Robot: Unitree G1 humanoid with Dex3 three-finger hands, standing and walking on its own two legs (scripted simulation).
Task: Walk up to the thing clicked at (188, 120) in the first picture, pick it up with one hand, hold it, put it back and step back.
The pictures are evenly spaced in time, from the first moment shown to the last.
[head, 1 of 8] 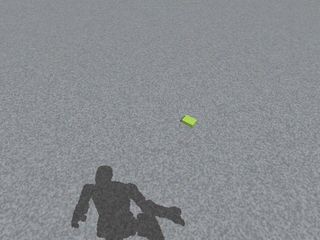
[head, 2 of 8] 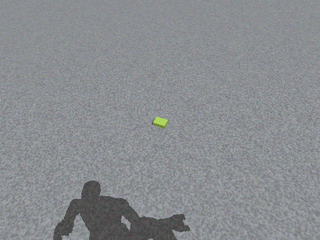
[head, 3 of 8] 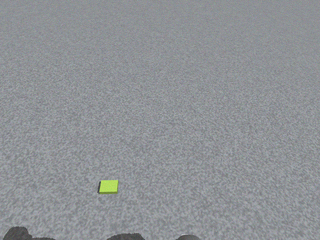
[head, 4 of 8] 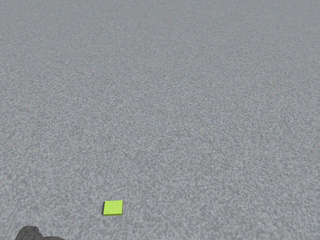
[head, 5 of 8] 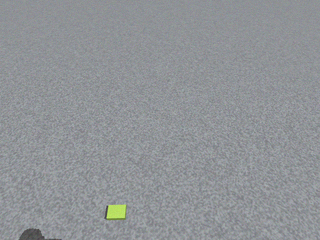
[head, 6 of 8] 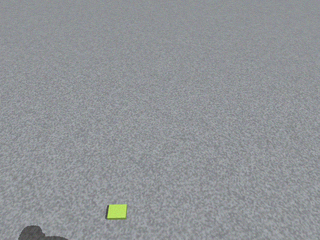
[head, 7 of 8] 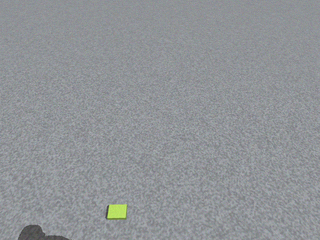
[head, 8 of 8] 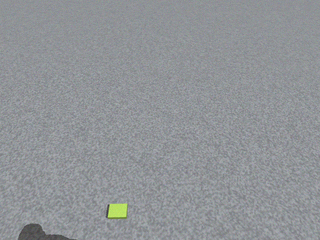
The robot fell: no
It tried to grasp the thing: no
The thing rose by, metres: 0.00
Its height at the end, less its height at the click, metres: +0.00
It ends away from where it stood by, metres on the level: 0.00
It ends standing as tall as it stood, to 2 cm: yes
